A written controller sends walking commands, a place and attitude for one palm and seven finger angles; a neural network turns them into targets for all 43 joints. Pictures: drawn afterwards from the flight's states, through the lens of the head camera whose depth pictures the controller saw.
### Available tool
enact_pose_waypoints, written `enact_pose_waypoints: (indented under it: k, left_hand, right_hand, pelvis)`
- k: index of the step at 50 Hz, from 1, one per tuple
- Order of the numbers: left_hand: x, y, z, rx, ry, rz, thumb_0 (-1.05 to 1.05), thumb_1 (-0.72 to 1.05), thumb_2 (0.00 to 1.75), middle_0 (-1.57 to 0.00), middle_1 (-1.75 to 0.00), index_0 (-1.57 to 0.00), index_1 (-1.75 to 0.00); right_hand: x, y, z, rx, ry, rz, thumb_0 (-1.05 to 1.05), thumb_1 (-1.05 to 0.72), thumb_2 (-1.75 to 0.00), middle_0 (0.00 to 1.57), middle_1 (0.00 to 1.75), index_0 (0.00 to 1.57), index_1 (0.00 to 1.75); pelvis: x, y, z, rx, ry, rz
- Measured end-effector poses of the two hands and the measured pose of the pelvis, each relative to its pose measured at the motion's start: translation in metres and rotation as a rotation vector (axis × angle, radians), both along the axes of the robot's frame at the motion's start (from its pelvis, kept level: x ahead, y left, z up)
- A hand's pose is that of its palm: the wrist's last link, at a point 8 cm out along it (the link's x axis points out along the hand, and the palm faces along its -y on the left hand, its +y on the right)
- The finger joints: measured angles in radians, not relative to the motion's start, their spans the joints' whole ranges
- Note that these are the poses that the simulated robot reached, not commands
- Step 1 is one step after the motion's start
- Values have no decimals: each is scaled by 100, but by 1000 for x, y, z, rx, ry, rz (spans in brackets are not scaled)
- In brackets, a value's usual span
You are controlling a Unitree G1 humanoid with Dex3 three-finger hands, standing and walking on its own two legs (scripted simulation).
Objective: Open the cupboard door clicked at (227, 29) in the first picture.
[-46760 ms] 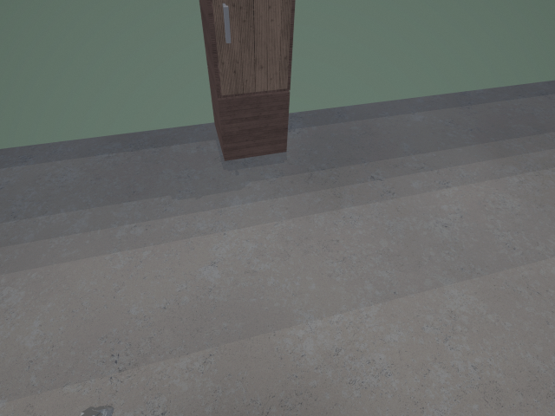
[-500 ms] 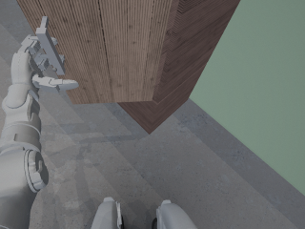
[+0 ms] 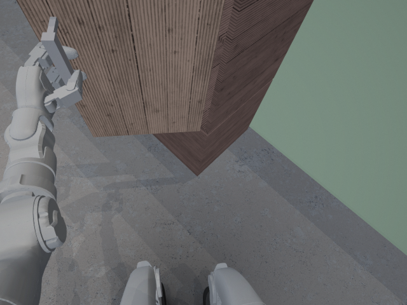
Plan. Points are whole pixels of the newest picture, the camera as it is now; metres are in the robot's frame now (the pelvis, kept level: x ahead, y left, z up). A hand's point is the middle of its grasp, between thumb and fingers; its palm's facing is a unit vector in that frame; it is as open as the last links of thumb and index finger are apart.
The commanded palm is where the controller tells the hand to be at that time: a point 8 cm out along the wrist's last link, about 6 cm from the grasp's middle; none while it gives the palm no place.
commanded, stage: pull the door open along its arc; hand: left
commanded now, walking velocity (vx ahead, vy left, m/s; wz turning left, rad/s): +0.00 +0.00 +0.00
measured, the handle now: (66, 60) +0.57 +0.22 +0.08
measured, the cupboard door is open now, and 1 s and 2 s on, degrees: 51 91 100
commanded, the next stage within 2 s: open thumb and fingers to let go in 1.16 s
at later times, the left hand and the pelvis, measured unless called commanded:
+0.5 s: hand (85, 117) +0.45 +0.18 +0.07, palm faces +0.00 -1.00 +0.01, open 6.0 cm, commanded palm +0.40 +0.22 +0.07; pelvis +0.02 +0.00 +0.02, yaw +0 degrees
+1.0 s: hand (145, 166) +0.35 +0.07 +0.07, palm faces +0.43 -0.90 +0.01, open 6.1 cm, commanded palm +0.29 +0.11 +0.07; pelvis +0.01 -0.03 +0.02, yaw +4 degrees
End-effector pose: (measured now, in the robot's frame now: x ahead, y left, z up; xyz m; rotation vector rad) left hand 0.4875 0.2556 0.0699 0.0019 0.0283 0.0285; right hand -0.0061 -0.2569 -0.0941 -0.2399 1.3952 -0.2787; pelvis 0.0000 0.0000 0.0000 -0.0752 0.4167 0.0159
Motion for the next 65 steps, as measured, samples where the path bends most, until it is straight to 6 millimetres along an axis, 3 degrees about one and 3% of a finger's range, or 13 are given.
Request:
enact_pose_waypoints:
  k: [11,19,27,35,40,47,58,65]
  left_hand:
    - [-3,-5,0,6,-2,15,1,70,83,-31,-132,-34,-133]
    - [-26,-12,0,11,-13,-3,1,72,81,-30,-132,-32,-132]
    - [-77,-33,-1,-27,-22,-22,2,72,79,-31,-132,-31,-132]
    - [-119,-71,-5,-115,-51,271,2,69,80,-32,-132,-34,-128]
    - [-141,-96,-2,-55,-51,396,2,70,81,-32,-130,-32,-128]
    - [-170,-128,1,4,-34,425,1,71,81,-32,-130,-30,-130]
    - [-206,-178,3,-8,-5,355,2,71,79,-29,-131,-32,-132]
    - [-205,-180,3,11,0,390,1,72,81,-28,-128,-28,-131]
  right_hand:
    - [1,-2,0,8,-4,-2,1,-90,-90,20,30,20,30]
    - [19,-5,5,30,-47,-5,1,-90,-90,20,30,20,30]
    - [69,-3,14,65,-186,40,1,-90,-90,20,30,20,30]
    - [134,8,16,105,-349,183,1,-90,-90,20,30,20,30]
    - [159,18,12,153,-406,248,1,-90,-90,20,30,20,30]
    - [165,22,10,193,-423,272,1,-90,-90,20,30,20,30]
    - [166,0,17,176,-460,278,1,-90,-90,20,30,20,30]
    - [182,-5,20,168,-510,295,1,-90,-90,20,30,20,30]
  pelvis:
    - [0,-2,1,5,-4,-2]
    - [8,-3,9,17,-26,-10]
    - [18,-5,21,31,-75,-8]
    - [15,-9,19,44,-102,8]
    - [11,-15,16,55,-112,19]
    - [9,-27,19,68,-147,36]
    - [10,-44,25,88,-179,50]
    - [14,-51,24,97,-176,57]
